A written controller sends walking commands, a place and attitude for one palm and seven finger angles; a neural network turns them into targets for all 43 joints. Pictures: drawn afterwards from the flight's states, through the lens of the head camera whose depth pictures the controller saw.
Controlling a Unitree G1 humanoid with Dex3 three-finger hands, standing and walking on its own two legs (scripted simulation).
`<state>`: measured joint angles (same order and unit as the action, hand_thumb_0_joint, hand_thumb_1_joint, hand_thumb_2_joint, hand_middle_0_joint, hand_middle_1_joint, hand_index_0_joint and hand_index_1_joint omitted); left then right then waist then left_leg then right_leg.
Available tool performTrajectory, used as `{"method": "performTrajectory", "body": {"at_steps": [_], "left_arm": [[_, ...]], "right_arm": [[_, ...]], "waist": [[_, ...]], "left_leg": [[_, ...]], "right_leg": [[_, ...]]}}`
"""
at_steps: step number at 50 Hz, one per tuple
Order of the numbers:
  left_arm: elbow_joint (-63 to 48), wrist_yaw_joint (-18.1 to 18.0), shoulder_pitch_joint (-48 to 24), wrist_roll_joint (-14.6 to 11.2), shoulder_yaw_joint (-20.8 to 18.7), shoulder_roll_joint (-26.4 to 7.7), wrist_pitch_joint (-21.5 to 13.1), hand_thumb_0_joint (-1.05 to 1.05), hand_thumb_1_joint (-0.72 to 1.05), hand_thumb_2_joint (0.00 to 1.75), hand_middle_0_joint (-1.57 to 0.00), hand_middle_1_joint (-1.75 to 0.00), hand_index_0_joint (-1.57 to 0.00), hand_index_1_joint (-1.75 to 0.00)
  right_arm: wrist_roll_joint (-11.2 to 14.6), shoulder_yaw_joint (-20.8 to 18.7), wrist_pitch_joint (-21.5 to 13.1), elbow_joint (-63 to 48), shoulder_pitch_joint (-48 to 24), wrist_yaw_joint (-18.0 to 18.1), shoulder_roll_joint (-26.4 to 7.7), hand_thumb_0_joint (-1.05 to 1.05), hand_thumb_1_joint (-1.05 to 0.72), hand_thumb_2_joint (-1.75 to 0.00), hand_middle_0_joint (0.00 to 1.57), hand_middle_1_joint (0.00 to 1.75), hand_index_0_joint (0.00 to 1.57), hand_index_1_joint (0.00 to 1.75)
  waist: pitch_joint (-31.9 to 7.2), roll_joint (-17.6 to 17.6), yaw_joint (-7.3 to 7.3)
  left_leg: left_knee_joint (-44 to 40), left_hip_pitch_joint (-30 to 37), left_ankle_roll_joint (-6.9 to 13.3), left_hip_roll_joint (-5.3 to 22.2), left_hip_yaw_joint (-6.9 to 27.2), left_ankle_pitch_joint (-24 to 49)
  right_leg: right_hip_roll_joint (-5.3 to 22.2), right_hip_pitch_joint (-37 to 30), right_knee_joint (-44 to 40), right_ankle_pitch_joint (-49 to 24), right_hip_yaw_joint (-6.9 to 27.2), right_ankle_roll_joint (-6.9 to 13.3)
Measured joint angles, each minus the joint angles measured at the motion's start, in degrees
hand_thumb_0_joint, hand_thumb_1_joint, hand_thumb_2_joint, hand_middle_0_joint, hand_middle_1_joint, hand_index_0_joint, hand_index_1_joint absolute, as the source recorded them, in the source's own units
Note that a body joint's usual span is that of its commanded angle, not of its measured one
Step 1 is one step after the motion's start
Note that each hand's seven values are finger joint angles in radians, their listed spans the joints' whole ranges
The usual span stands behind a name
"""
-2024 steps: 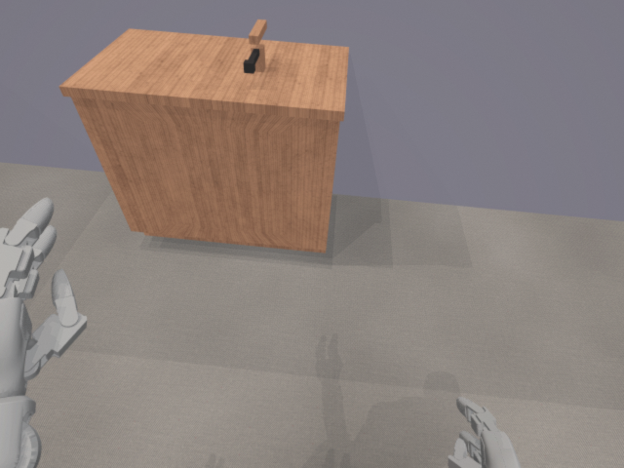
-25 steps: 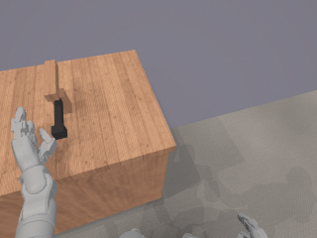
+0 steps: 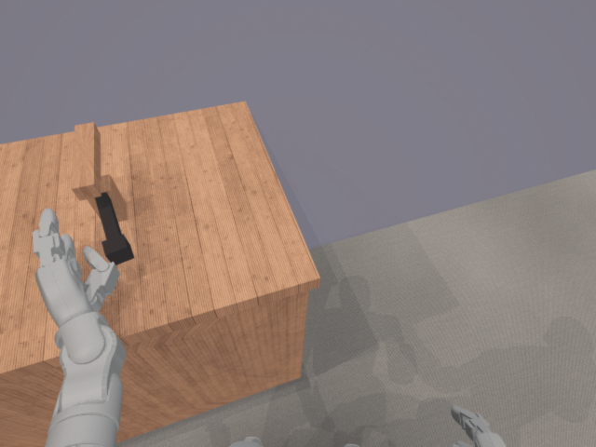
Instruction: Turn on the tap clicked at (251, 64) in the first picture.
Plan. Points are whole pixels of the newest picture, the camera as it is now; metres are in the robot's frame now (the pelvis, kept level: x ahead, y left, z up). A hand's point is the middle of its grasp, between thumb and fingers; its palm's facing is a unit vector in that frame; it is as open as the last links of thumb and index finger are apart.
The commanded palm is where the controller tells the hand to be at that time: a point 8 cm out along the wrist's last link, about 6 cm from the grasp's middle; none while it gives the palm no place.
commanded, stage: push the lever round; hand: left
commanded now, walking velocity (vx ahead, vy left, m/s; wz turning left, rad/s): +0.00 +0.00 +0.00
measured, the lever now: (118, 250) +0.36 +0.27 +0.05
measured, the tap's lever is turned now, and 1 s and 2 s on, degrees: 10 41 67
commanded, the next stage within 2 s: none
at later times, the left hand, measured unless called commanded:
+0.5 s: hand (142, 258) +0.35 +0.23 +0.05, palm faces +0.69 -0.72 -0.09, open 7.7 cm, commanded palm +0.30 +0.25 +0.05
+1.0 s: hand (169, 241) +0.38 +0.20 +0.05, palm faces +0.75 -0.65 -0.09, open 7.7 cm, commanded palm +0.33 +0.22 +0.05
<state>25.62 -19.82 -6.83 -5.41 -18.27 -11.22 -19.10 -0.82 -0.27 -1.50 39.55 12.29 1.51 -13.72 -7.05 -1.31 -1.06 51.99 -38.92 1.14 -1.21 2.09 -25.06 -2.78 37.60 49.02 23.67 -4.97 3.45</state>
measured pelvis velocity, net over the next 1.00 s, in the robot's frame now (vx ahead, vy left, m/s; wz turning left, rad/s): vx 0.00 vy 0.00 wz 0.02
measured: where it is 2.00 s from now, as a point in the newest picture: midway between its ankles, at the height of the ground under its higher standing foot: outside the picture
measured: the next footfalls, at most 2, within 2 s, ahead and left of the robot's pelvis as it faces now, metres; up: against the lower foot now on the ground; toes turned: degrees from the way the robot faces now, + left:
none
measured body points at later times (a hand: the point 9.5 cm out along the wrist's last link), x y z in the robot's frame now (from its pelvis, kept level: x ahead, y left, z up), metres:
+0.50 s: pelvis +0.00 +0.00 +0.00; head +0.04 +0.00 +0.45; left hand +0.31 +0.27 +0.05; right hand +0.14 -0.24 -0.12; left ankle +0.00 +0.10 -0.69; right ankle +0.00 -0.08 -0.69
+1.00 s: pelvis +0.00 +0.00 +0.00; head +0.04 +0.00 +0.45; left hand +0.33 +0.23 +0.05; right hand +0.13 -0.24 -0.12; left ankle +0.00 +0.10 -0.69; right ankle +0.00 -0.08 -0.69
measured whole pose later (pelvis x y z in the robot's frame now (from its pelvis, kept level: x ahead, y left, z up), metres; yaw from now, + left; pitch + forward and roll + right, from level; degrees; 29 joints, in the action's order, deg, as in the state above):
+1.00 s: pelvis +0.00 +0.00 +0.00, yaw +1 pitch +12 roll -1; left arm 36.2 -45.0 -21.5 4.5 -12.5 -1.5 -14.7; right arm -3.9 -1.1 1.3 42.6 10.2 -0.4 -11.5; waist -8.1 -1.6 -1.9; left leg 52.5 -40.1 0.6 -1.6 3.1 -24.7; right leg -2.4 38.4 49.6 23.8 -6.0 3.8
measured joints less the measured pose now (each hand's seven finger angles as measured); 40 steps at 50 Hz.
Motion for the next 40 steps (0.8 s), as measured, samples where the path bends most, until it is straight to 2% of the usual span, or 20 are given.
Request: {"method": "performTrajectory", "body": {"at_steps": [21,40], "left_arm": [[1.0,-11.6,-3.2,4.7,4.9,4.8,1.7,0.02,0.92,0.91,-0.15,-0.15,-0.15,-0.15],[6.9,-21.6,-10.3,8.8,6.0,8.0,3.9,0.01,0.91,0.90,-0.15,-0.15,-0.15,-0.15]], "right_arm": [[-1.0,-0.1,1.3,0.6,-1.3,-0.6,0.9,0.01,-0.90,-0.90,0.20,0.30,0.20,0.30],[-2.1,-0.4,2.7,2.1,-2.0,-1.2,1.9,0.01,-0.90,-0.90,0.20,0.30,0.20,0.30]], "waist": [[-0.5,-0.3,0.21],[-0.8,0.1,-0.57]], "left_leg": [[0.1,0.3,-0.2,-0.4,0.5,0.0],[0.0,-0.1,-0.4,-0.3,0.8,0.4]], "right_leg": [[0.4,-0.4,0.4,0.4,-0.5,0.1],[0.3,-0.1,0.1,-0.1,-0.8,0.3]]}}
